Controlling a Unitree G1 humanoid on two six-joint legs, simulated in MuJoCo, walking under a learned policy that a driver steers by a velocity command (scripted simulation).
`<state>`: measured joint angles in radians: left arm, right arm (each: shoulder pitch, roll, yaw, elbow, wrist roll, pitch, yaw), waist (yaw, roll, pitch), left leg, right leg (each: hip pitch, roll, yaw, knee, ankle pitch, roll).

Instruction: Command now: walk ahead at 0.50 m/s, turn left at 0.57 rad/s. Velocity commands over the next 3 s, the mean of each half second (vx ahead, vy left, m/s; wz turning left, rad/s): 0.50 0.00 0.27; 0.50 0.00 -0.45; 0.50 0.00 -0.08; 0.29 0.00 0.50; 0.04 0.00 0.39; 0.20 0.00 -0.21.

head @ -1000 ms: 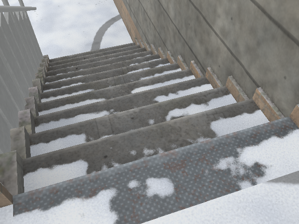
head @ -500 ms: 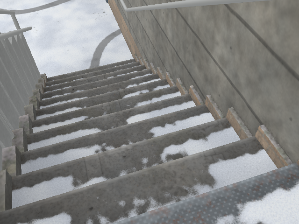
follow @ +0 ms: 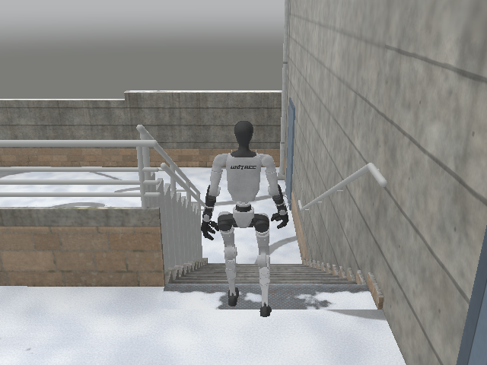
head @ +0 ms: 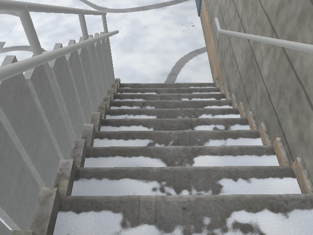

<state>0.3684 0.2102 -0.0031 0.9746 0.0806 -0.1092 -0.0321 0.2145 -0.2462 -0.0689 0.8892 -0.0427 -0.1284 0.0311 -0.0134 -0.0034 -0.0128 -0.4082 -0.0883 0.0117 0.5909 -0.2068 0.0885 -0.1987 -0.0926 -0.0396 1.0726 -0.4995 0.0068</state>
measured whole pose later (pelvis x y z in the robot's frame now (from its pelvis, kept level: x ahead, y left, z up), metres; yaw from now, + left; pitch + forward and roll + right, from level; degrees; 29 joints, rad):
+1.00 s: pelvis +0.46 +0.02 -0.20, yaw -10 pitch +3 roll +5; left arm 0.20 0.25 -0.01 0.83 0.11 -0.07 -0.11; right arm 0.55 -0.15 0.04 1.03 -0.10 -0.12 -0.03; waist -0.07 -0.06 -0.07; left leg -0.21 0.00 0.26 0.77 -0.59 0.02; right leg -0.87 -0.15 0.06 0.96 0.28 -0.07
